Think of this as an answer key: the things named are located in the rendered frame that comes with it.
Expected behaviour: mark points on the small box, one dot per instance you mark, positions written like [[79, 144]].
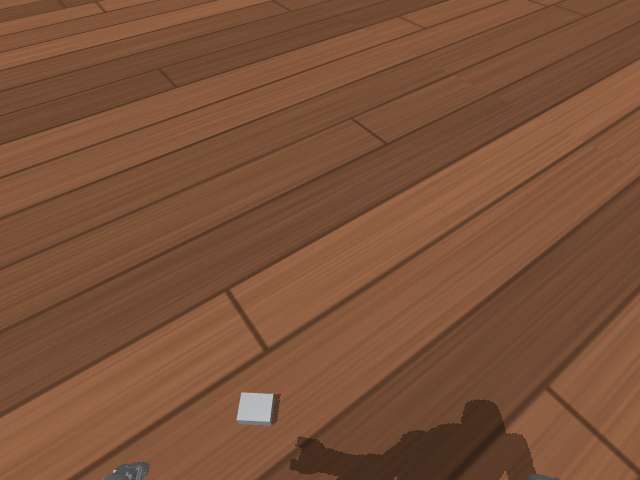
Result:
[[256, 409]]

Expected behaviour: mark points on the left robot hand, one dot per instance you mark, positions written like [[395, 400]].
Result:
[[134, 471]]

